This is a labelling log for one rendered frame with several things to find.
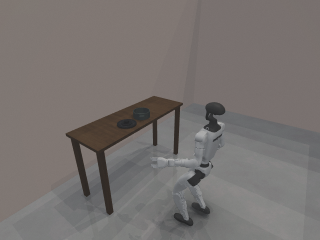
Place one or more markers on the right robot shin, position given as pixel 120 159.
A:
pixel 196 192

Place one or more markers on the lid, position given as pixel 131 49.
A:
pixel 123 125

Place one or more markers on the robot left hand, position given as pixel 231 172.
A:
pixel 161 162

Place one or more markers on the table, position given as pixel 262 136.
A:
pixel 104 133

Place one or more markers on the pot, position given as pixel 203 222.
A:
pixel 141 113

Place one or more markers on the robot right upper arm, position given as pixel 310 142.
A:
pixel 222 140

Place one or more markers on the robot left forearm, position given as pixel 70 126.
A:
pixel 188 163

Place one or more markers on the humanoid robot torso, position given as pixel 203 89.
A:
pixel 210 148

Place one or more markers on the robot left upper arm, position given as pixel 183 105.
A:
pixel 200 141

